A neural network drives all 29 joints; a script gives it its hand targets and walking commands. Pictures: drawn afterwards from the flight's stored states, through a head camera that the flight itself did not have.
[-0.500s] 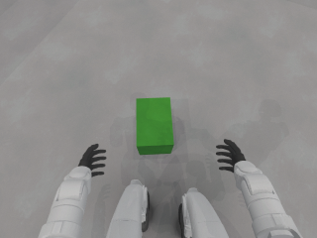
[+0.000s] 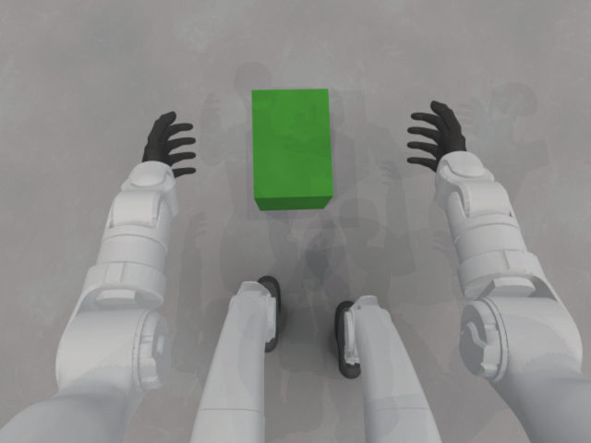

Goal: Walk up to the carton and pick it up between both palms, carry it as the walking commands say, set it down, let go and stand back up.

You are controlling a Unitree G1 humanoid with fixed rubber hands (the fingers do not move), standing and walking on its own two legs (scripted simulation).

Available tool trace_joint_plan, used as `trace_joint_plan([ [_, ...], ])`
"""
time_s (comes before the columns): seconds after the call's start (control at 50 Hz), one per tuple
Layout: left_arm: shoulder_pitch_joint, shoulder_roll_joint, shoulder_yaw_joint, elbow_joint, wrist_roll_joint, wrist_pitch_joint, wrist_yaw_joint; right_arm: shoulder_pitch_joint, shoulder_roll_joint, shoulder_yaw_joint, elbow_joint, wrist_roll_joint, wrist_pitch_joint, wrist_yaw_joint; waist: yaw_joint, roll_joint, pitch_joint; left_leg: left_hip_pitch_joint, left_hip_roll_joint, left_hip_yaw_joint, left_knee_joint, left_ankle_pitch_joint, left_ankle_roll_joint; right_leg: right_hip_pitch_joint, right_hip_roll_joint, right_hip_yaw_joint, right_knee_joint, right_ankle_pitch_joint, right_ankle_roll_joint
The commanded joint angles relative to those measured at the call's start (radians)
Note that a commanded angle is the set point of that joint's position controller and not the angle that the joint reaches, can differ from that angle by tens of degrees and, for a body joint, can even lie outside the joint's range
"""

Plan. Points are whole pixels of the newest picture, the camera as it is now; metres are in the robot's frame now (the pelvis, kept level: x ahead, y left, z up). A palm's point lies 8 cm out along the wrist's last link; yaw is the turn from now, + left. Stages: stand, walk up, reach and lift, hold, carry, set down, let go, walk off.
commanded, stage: reach and lift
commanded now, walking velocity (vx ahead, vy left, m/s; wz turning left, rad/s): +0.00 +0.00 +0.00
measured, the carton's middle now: (291, 155) +0.59 +0.04 -0.56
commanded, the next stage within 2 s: none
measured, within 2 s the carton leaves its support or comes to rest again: neither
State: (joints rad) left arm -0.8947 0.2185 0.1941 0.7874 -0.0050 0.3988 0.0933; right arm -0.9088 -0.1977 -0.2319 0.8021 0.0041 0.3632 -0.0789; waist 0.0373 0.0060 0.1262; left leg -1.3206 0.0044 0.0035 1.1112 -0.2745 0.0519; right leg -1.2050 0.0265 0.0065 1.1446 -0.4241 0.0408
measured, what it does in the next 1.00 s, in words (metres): lowers itself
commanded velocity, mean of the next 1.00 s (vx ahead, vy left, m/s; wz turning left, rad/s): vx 0.00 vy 0.00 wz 0.00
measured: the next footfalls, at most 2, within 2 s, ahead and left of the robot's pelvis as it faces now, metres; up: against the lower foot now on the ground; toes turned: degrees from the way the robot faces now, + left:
none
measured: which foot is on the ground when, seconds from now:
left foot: down 0.00-1.00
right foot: down 0.00-1.00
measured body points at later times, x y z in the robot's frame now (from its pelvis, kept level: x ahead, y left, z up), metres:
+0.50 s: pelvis +0.03 -0.01 +0.00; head +0.38 -0.01 +0.28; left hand +0.56 +0.23 -0.13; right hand +0.58 -0.15 -0.14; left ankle +0.12 +0.09 -0.63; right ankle +0.06 -0.14 -0.63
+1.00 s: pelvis -0.04 -0.01 -0.10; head +0.35 +0.02 +0.12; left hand +0.56 +0.23 -0.25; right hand +0.57 -0.13 -0.25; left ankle +0.12 +0.10 -0.63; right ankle +0.06 -0.14 -0.63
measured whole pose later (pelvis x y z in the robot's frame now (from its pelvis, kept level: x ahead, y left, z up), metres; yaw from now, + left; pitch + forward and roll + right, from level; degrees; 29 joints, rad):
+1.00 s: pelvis -0.04 -0.01 -0.10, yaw -3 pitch +32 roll -4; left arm -1.65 0.47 0.30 0.98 -0.04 0.29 0.01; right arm -1.62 -0.29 -0.22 0.90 0.07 0.34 -0.18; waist 0.06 -0.03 0.52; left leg -1.73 -0.04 -0.08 1.50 -0.33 -0.01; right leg -1.63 0.08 0.01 1.55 -0.49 0.04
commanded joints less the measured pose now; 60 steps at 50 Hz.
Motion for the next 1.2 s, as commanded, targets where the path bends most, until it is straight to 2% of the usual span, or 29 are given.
trace_joint_plan([
  [0.0,-0.427,0.212,0.048,-0.154,0.002,-0.093,0.006,-0.383,-0.194,-0.022,-0.141,0.025,-0.083,-0.024,-0.014,0.058,-1.137,0.943,-0.021,-0.051,-0.083,0.268,-0.066,0.031,0.060,-0.066,-0.161,0.092,-0.013],
  [0.12,-0.476,0.202,0.042,-0.042,-0.033,-0.135,-0.028,-0.464,-0.186,0.018,-0.115,0.053,-0.120,-0.030,-0.009,0.035,-1.207,0.981,-0.025,-0.065,-0.050,0.458,-0.047,-0.023,0.061,-0.066,-0.152,0.177,-0.005],
  [0.14,-0.499,0.202,0.043,-0.062,-0.032,-0.143,-0.032,-0.472,-0.197,0.004,-0.117,0.057,-0.127,-0.032,-0.009,0.065,-1.253,1.008,-0.027,-0.061,-0.041,0.504,-0.050,-0.033,0.064,-0.063,-0.149,0.204,-0.006],
  [0.2,-0.503,0.215,0.064,-0.020,-0.024,-0.165,-0.049,-0.471,-0.197,-0.002,-0.093,0.051,-0.144,-0.029,-0.009,0.060,-1.268,1.035,-0.022,-0.079,-0.032,0.604,-0.045,-0.101,0.069,-0.070,-0.145,0.236,-0.001],
  [0.22,-0.490,0.194,0.074,-0.004,-0.017,-0.174,-0.054,-0.459,-0.171,0.007,-0.074,0.056,-0.151,-0.023,0.008,0.072,-1.244,1.042,-0.021,-0.082,-0.035,0.652,-0.044,-0.150,0.070,-0.064,-0.151,0.245,-0.004],
  [0.24,-0.512,0.200,0.089,-0.029,-0.015,-0.188,-0.057,-0.481,-0.187,-0.011,-0.106,0.041,-0.164,-0.024,-0.002,0.069,-1.276,1.084,-0.017,-0.091,-0.019,0.707,-0.047,-0.187,0.074,-0.062,-0.155,0.252,-0.005],
  [0.3,-0.522,0.201,0.122,-0.030,-0.003,-0.219,-0.071,-0.506,-0.162,0.001,-0.124,0.035,-0.190,-0.024,0.018,0.054,-1.327,1.107,-0.018,-0.101,0.002,0.821,-0.038,-0.218,0.080,-0.058,-0.165,0.337,-0.004],
  [0.32,-0.551,0.210,0.128,-0.084,-0.005,-0.231,-0.075,-0.522,-0.181,-0.024,-0.157,0.016,-0.200,-0.029,-0.002,0.057,-1.413,1.163,-0.017,-0.109,0.017,0.881,-0.042,-0.213,0.085,-0.061,-0.166,0.360,-0.004],
  [0.34,-0.526,0.198,0.145,-0.076,-0.004,-0.238,-0.083,-0.500,-0.152,0.000,-0.149,0.024,-0.201,-0.030,0.031,0.057,-1.404,1.148,-0.019,-0.105,0.021,0.909,-0.040,-0.220,0.081,-0.052,-0.177,0.398,-0.010],
  [0.38,-0.546,0.227,0.176,-0.112,0.008,-0.248,-0.099,-0.534,-0.152,-0.005,-0.192,0.010,-0.198,-0.039,0.036,0.045,-1.490,1.158,-0.021,-0.105,0.031,0.969,-0.034,-0.195,0.079,-0.043,-0.183,0.469,-0.004],
  [0.48,-0.559,0.325,0.242,-0.167,0.002,-0.249,-0.142,-0.626,-0.120,0.038,-0.312,-0.002,-0.170,-0.070,0.076,-0.143,-1.699,0.734,-0.064,-0.019,-0.019,0.813,-0.005,0.437,0.051,0.017,-0.107,0.795,0.017],
  [0.54,-0.616,0.380,0.243,-0.191,-0.011,-0.228,-0.153,-0.724,-0.137,0.051,-0.357,0.012,-0.134,-0.089,0.099,-0.177,-1.808,0.573,-0.090,0.028,-0.026,0.732,0.001,0.713,0.036,0.041,-0.045,0.886,0.019],
  [0.6,-0.707,0.430,0.228,-0.198,-0.028,-0.200,-0.147,-0.825,-0.153,0.076,-0.379,0.076,-0.098,-0.101,0.142,-0.102,-1.909,0.701,-0.090,0.029,0.012,0.717,0.001,0.707,0.035,0.032,-0.010,0.805,0.008],
  [0.62,-0.761,0.430,0.201,-0.210,-0.043,-0.186,-0.142,-0.875,-0.186,0.066,-0.405,0.095,-0.088,-0.103,0.130,-0.052,-1.980,0.874,-0.083,0.008,0.045,0.756,-0.005,0.607,0.045,0.008,-0.003,0.712,0.005],
  [0.64,-0.777,0.401,0.194,-0.184,-0.059,-0.187,-0.144,-0.857,-0.169,0.062,-0.351,0.090,-0.083,-0.098,0.122,-0.001,-1.895,0.967,-0.064,-0.024,0.085,0.844,-0.005,0.389,0.051,-0.002,-0.008,0.607,0.007],
  [0.66,-0.786,0.339,0.166,-0.175,-0.078,-0.196,-0.141,-0.832,-0.145,0.041,-0.308,0.095,-0.097,-0.095,0.110,0.092,-1.786,1.159,-0.025,-0.083,0.129,0.985,-0.001,0.044,0.063,-0.017,-0.016,0.471,0.004],
  [0.68,-0.821,0.291,0.140,-0.181,-0.069,-0.205,-0.136,-0.832,-0.162,0.015,-0.273,0.080,-0.112,-0.091,0.081,0.175,-1.705,1.315,0.014,-0.126,0.171,1.025,-0.016,-0.268,0.070,-0.033,-0.047,0.326,-0.012],
  [0.7,-0.851,0.307,0.139,-0.174,-0.044,-0.211,-0.130,-0.829,-0.182,0.013,-0.256,0.069,-0.116,-0.085,0.053,0.173,-1.679,1.302,0.007,-0.104,0.201,0.973,-0.041,-0.283,0.079,-0.039,-0.041,0.320,-0.028],
  [0.72,-0.869,0.320,0.138,-0.145,-0.039,-0.214,-0.125,-0.843,-0.188,0.024,-0.239,0.069,-0.117,-0.083,0.047,0.128,-1.647,1.181,-0.005,-0.083,0.209,0.872,-0.044,-0.232,0.083,-0.042,-0.008,0.341,-0.030],
  [0.78,-0.960,0.415,0.191,-0.123,-0.036,-0.209,-0.113,-0.930,-0.180,0.065,-0.191,0.060,-0.100,-0.089,0.065,-0.055,-1.658,0.761,-0.045,0.005,0.228,0.574,-0.036,0.076,0.070,-0.038,0.114,0.374,0.002],
  [0.8,-0.954,0.431,0.186,-0.074,-0.035,-0.195,-0.108,-0.943,-0.212,0.040,-0.148,0.047,-0.091,-0.097,0.048,-0.077,-1.666,0.663,-0.055,0.024,0.237,0.467,-0.039,0.155,0.069,-0.044,0.151,0.342,0.007],
  [0.82,-0.987,0.446,0.177,-0.091,-0.037,-0.185,-0.101,-0.984,-0.212,0.051,-0.163,0.060,-0.080,-0.106,0.058,-0.080,-1.711,0.629,-0.061,0.035,0.251,0.421,-0.039,0.201,0.067,-0.051,0.185,0.327,0.012],
  [0.9,-1.090,0.406,0.098,0.051,-0.029,-0.122,-0.076,-1.072,-0.305,-0.032,-0.049,0.053,-0.043,-0.118,0.021,0.101,-1.555,0.647,-0.043,0.017,0.307,0.172,-0.079,-0.132,0.080,-0.112,0.257,-0.023,-0.015],
  [0.94,-1.127,0.376,0.069,0.135,-0.042,-0.101,-0.072,-1.131,-0.305,-0.032,0.011,0.073,-0.034,-0.098,0.028,0.142,-1.419,0.604,-0.035,0.005,0.312,0.015,-0.089,-0.279,0.082,-0.127,0.291,-0.135,-0.031],
  [0.96,-1.157,0.369,0.053,0.106,-0.063,-0.098,-0.065,-1.165,-0.310,-0.029,-0.018,0.081,-0.037,-0.092,0.014,0.133,-1.443,0.611,-0.033,0.000,0.333,-0.008,-0.092,-0.294,0.085,-0.131,0.306,-0.133,-0.033],
  [1.02,-1.184,0.375,0.034,0.050,-0.106,-0.095,-0.032,-1.225,-0.323,0.021,-0.066,0.112,-0.050,-0.081,0.042,0.067,-1.575,0.622,-0.032,0.007,0.401,0.078,-0.095,-0.233,0.092,-0.142,0.375,-0.082,-0.028],
  [1.1,-1.178,0.416,0.063,0.064,-0.092,-0.092,-0.008,-1.178,-0.328,0.046,0.037,0.102,-0.045,-0.084,0.065,-0.002,-1.537,0.503,-0.032,0.021,0.494,0.111,-0.089,-0.234,0.082,-0.130,0.457,-0.075,-0.003],
  [1.16,-1.158,0.410,0.053,0.065,-0.099,-0.107,-0.010,-1.169,-0.308,0.054,0.024,0.126,-0.063,-0.087,0.081,0.010,-1.531,0.469,-0.032,0.018,0.553,0.179,-0.084,-0.293,0.081,-0.122,0.508,-0.035,0.004],
  [1.18,-1.170,0.399,0.044,0.043,-0.105,-0.115,-0.013,-1.153,-0.304,0.051,0.030,0.132,-0.068,-0.088,0.064,0.032,-1.531,0.479,-0.028,0.017,0.576,0.210,-0.087,-0.318,0.081,-0.118,0.523,-0.025,0.000],
])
